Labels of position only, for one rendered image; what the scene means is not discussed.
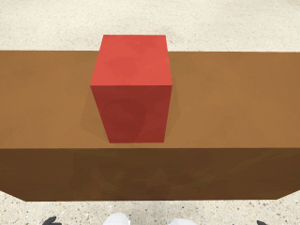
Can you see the pedestal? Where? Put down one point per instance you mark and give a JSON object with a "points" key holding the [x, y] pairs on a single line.
{"points": [[232, 132]]}

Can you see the robot left thigh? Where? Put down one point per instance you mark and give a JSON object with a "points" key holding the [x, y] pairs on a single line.
{"points": [[117, 219]]}

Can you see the carton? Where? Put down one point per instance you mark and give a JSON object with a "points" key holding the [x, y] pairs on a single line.
{"points": [[132, 87]]}

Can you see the left robot hand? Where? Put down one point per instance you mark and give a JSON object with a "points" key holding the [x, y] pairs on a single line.
{"points": [[50, 221]]}

